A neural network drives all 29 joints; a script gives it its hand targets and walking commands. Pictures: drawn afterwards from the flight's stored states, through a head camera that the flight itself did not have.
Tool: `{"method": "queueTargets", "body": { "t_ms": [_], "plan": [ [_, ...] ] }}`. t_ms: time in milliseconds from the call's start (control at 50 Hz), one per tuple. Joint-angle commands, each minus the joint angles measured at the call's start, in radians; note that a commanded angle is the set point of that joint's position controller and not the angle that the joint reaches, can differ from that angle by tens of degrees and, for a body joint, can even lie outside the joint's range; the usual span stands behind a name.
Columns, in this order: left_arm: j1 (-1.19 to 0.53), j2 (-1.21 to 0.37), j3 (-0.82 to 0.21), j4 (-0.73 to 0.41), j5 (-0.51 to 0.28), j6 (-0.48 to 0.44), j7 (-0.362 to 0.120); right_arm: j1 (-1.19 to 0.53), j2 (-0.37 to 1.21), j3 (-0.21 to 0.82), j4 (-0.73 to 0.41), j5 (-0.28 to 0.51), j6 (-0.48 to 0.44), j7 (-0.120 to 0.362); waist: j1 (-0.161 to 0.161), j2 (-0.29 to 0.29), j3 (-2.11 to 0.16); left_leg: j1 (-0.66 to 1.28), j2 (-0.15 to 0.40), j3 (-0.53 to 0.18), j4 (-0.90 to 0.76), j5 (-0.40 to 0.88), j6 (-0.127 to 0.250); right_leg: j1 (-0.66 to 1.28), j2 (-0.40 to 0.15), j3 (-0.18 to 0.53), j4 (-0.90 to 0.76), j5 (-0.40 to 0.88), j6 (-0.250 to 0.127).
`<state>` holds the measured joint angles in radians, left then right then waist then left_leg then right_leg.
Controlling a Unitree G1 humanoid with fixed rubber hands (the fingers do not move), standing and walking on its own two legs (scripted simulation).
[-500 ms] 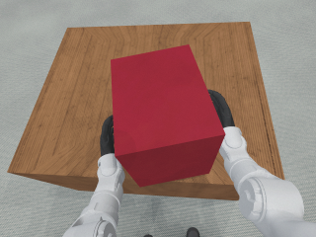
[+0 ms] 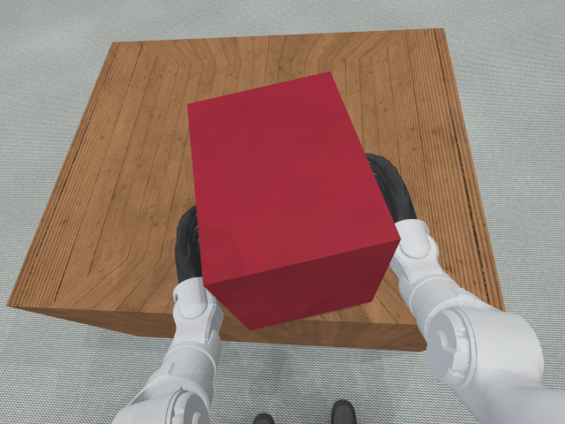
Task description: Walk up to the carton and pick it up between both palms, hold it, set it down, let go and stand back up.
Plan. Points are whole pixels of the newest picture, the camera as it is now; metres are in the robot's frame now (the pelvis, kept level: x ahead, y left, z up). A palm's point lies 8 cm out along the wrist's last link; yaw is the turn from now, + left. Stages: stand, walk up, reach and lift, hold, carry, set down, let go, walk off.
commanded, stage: set down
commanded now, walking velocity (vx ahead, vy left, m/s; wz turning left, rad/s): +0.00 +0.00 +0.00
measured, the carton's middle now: (286, 210) +0.45 +0.02 -0.07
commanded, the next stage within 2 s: none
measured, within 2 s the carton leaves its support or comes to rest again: rests again in 0.86 s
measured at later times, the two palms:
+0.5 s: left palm (193, 267) +0.35 +0.16 -0.04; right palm (397, 207) +0.43 -0.14 -0.03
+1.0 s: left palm (184, 261) +0.35 +0.17 -0.01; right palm (407, 186) +0.44 -0.15 +0.01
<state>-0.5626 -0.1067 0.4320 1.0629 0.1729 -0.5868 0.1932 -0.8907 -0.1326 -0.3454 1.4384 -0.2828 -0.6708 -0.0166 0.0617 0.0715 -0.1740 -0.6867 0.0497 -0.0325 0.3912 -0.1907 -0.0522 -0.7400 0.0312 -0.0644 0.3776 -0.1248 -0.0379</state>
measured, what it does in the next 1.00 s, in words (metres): stands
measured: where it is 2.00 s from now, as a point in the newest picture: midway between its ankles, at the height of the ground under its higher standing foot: outside the picture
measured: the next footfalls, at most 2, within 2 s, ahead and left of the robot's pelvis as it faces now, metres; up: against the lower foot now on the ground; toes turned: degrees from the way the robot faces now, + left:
none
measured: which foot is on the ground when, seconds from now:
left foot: down 0.00-1.00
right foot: down 0.00-1.00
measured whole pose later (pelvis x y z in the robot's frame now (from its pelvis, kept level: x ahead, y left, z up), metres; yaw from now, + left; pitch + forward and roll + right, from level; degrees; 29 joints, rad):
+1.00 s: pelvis -0.02 -0.01 +0.00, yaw +0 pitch +28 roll +1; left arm -0.60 -0.08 0.25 0.98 0.06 -0.38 0.21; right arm -0.92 -0.22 -0.19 1.37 0.04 -0.46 0.00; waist 0.12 0.00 -0.26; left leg -0.73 0.05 -0.03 0.41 -0.17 -0.06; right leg -0.79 0.03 -0.06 0.41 -0.11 -0.04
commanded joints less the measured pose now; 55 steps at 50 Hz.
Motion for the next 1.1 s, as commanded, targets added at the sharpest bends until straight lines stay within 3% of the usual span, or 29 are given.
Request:
{"method": "queueTargets", "body": {
  "t_ms": [0, 100, 160, 200, 220, 280, 400, 420, 440, 460, 480, 520, 540, 640, 660, 680, 700, 740, 760, 800, 820, 860, 920, 980, 1000, 1020, 1040, 1060, 1080],
  "plan": [
    [-0.552, -0.421, -0.209, -0.011, 0.141, -0.026, -0.126, -0.394, 0.449, 0.081, 0.085, -0.2, -0.004, 0.151, 0.02, -0.171, -0.657, -0.032, -0.017, 0.151, 0.02, 0.35, 0.026, 0.562, -0.027, 0.001, 0.12, 0.512, 0.04],
    [-0.526, -0.374, -0.209, -0.014, 0.119, -0.025, -0.116, -0.381, 0.405, 0.066, 0.065, -0.192, -0.002, 0.142, 0.01, -0.187, -0.651, -0.006, -0.016, 0.153, 0.026, 0.361, 0.031, 0.552, -0.018, 0.006, 0.109, 0.49, 0.038],
    [-0.52, -0.384, -0.188, 0.005, 0.127, -0.017, -0.111, -0.394, 0.398, 0.062, 0.072, -0.186, 0.003, 0.141, 0.02, -0.185, -0.646, -0.041, -0.016, 0.155, 0.02, 0.32, 0.031, 0.542, -0.022, 0.004, 0.115, 0.459, 0.038],
    [-0.516, -0.34, -0.17, 0.004, 0.117, -0.024, -0.113, -0.391, 0.369, 0.083, 0.049, -0.162, 0.001, 0.14, 0.038, -0.206, -0.67, -0.056, -0.022, 0.162, 0.034, 0.34, 0.038, 0.578, -0.022, 0.015, 0.136, 0.527, 0.047],
    [-0.503, -0.365, -0.192, -0.013, 0.118, -0.021, -0.111, -0.388, 0.383, 0.082, 0.06, -0.158, 0.0, 0.136, 0.022, -0.195, -0.659, -0.041, -0.02, 0.157, 0.036, 0.368, 0.028, 0.582, -0.022, 0.017, 0.139, 0.563, 0.045],
    [-0.511, -0.306, -0.191, -0.045, 0.103, -0.02, -0.087, -0.392, 0.282, 0.041, 0.049, -0.134, 0.007, 0.122, 0.021, -0.158, -0.716, -0.003, -0.016, 0.156, 0.047, 0.386, 0.023, 0.53, -0.01, 0.004, 0.12, 0.497, 0.034],
    [-0.455, -0.261, -0.151, -0.065, 0.088, -0.001, -0.077, -0.413, 0.198, 0.093, -0.02, -0.054, 0.025, 0.097, 0.052, -0.191, -0.757, -0.064, -0.031, 0.163, 0.053, 0.426, 0.031, 0.62, -0.014, 0.034, 0.155, 0.684, 0.057],
    [-0.469, -0.264, -0.152, -0.085, 0.081, 0.0, -0.079, -0.406, 0.219, 0.084, -0.032, -0.056, 0.034, 0.092, 0.027, -0.21, -0.741, -0.076, -0.032, 0.16, 0.051, 0.409, 0.035, 0.629, -0.013, 0.034, 0.156, 0.668, 0.061],
    [-0.47, -0.241, -0.157, -0.099, 0.075, 0.0, -0.074, -0.41, 0.193, 0.107, -0.052, -0.035, 0.034, 0.092, 0.045, -0.202, -0.753, -0.067, -0.033, 0.166, 0.056, 0.43, 0.035, 0.634, -0.014, 0.044, 0.168, 0.715, 0.062],
    [-0.475, -0.215, -0.15, -0.094, 0.073, 0.004, -0.065, -0.425, 0.153, 0.095, -0.055, -0.027, 0.034, 0.082, 0.049, -0.199, -0.757, -0.075, -0.033, 0.17, 0.055, 0.409, 0.035, 0.624, -0.014, 0.039, 0.158, 0.682, 0.064],
    [-0.475, -0.233, -0.167, -0.118, 0.069, 0.005, -0.066, -0.415, 0.17, 0.086, -0.062, -0.023, 0.039, 0.08, 0.026, -0.196, -0.762, -0.048, -0.029, 0.162, 0.064, 0.446, 0.03, 0.622, -0.008, 0.04, 0.154, 0.69, 0.06],
    [-0.494, -0.171, -0.155, -0.139, 0.06, 0.015, -0.051, -0.434, 0.11, 0.119, -0.084, 0.015, 0.045, 0.074, 0.05, -0.201, -0.775, -0.048, -0.032, 0.167, 0.077, 0.478, 0.031, 0.624, -0.006, 0.041, 0.163, 0.716, 0.065],
    [-0.492, -0.228, -0.167, -0.135, 0.053, 0.023, -0.056, -0.449, 0.143, 0.11, -0.107, 0.004, 0.051, 0.077, 0.038, -0.211, -0.769, -0.053, -0.035, 0.158, 0.067, 0.449, 0.028, 0.629, -0.003, 0.036, 0.151, 0.69, 0.064],
    [-0.45, 0.0, -0.15, -0.194, 0.002, 0.057, -0.01, -0.437, -0.117, 0.171, -0.18, 0.151, 0.062, 0.038, 0.059, -0.199, -0.881, -0.064, -0.039, 0.168, 0.088, 0.515, 0.019, 0.719, 0.002, 0.056, 0.187, 0.85, 0.071],
    [-0.482, 0.0, -0.152, -0.193, -0.009, 0.065, -0.005, -0.468, -0.102, 0.195, -0.213, 0.168, 0.064, 0.034, 0.07, -0.205, -0.88, -0.125, -0.046, 0.174, 0.081, 0.486, 0.025, 0.74, -0.006, 0.069, 0.199, 0.87, 0.071],
    [-0.476, -0.039, -0.167, -0.197, -0.016, 0.069, -0.005, -0.47, -0.078, 0.196, -0.203, 0.174, 0.073, 0.036, 0.053, -0.207, -0.838, -0.131, -0.041, 0.16, 0.065, 0.461, 0.026, 0.736, -0.004, 0.058, 0.193, 0.838, 0.073],
    [-0.477, 0.035, -0.183, -0.252, -0.045, 0.075, 0.004, -0.475, -0.166, 0.22, -0.257, 0.221, 0.074, 0.03, 0.074, -0.179, -0.964, -0.077, -0.042, 0.168, 0.103, 0.537, 0.016, 0.749, 0.006, 0.067, 0.208, 0.897, 0.073],
    [-0.499, 0.045, -0.213, -0.251, -0.082, 0.091, 0.016, -0.485, -0.202, 0.226, -0.245, 0.255, 0.088, 0.022, 0.046, -0.201, -0.943, -0.098, -0.043, 0.153, 0.098, 0.505, 0.017, 0.726, 0.011, 0.058, 0.205, 0.866, 0.072],
    [-0.471, 0.063, -0.21, -0.265, -0.088, 0.096, 0.024, -0.467, -0.22, 0.243, -0.269, 0.27, 0.095, 0.018, 0.062, -0.205, -0.95, -0.111, -0.046, 0.159, 0.102, 0.492, 0.016, 0.739, 0.008, 0.069, 0.206, 0.852, 0.073],
    [-0.457, 0.111, -0.205, -0.262, -0.111, 0.123, 0.029, -0.449, -0.277, 0.265, -0.282, 0.305, 0.124, 0.007, 0.053, -0.232, -0.942, -0.117, -0.048, 0.165, 0.102, 0.481, 0.016, 0.779, 0.009, 0.078, 0.207, 0.866, 0.076],
    [-0.516, 0.075, -0.207, -0.239, -0.109, 0.134, 0.027, -0.502, -0.253, 0.256, -0.254, 0.304, 0.147, 0.011, 0.05, -0.237, -0.9, -0.156, -0.046, 0.156, 0.084, 0.42, 0.019, 0.749, 0.005, 0.079, 0.199, 0.782, 0.081],
    [-0.458, 0.112, -0.219, -0.295, -0.12, 0.162, 0.026, -0.444, -0.298, 0.286, -0.262, 0.339, 0.166, 0.006, 0.043, -0.216, -0.912, -0.063, -0.038, 0.152, 0.112, 0.494, 0.007, 0.76, 0.015, 0.078, 0.193, 0.809, 0.07],
    [-0.441, 0.141, -0.212, -0.277, -0.126, 0.185, 0.024, -0.448, -0.334, 0.303, -0.236, 0.377, 0.187, 0.013, 0.055, -0.206, -0.845, -0.071, -0.042, 0.157, 0.113, 0.467, 0.004, 0.766, 0.013, 0.092, 0.19, 0.761, 0.069],
    [-0.48, 0.138, -0.227, -0.257, -0.133, 0.206, 0.019, -0.429, -0.323, 0.301, -0.172, 0.398, 0.229, 0.031, 0.041, -0.192, -0.744, -0.051, -0.034, 0.148, 0.107, 0.414, 0.008, 0.702, 0.022, 0.089, 0.168, 0.593, 0.063],
    [-0.44, 0.105, -0.253, -0.303, -0.14, 0.211, 0.018, -0.401, -0.316, 0.318, -0.183, 0.416, 0.231, 0.04, 0.039, -0.179, -0.748, -0.022, -0.032, 0.143, 0.12, 0.46, 0.007, 0.707, 0.024, 0.085, 0.168, 0.606, 0.055],
    [-0.469, 0.097, -0.235, -0.261, -0.146, 0.218, 0.013, -0.438, -0.284, 0.312, -0.19, 0.409, 0.243, 0.042, 0.046, -0.2, -0.72, -0.052, -0.033, 0.144, 0.116, 0.404, 0.013, 0.673, 0.019, 0.094, 0.155, 0.526, 0.057],
    [-0.359, 0.109, -0.264, -0.301, -0.149, 0.223, 0.018, -0.328, -0.328, 0.334, -0.18, 0.438, 0.24, 0.048, 0.033, -0.174, -0.712, -0.011, -0.033, 0.135, 0.121, 0.463, 0.01, 0.709, 0.024, 0.087, 0.171, 0.597, 0.046],
    [-0.409, 0.125, -0.225, -0.295, -0.142, 0.224, 0.01, -0.401, -0.3, 0.359, -0.2, 0.446, 0.243, 0.051, 0.077, -0.196, -0.714, -0.041, -0.036, 0.143, 0.131, 0.456, 0.012, 0.722, 0.018, 0.099, 0.17, 0.571, 0.053],
    [-0.395, 0.091, -0.261, -0.292, -0.147, 0.226, 0.011, -0.376, -0.312, 0.325, -0.2, 0.443, 0.239, 0.054, 0.03, -0.182, -0.707, -0.04, -0.034, 0.13, 0.11, 0.414, 0.007, 0.716, 0.021, 0.085, 0.162, 0.543, 0.05]
  ]
}}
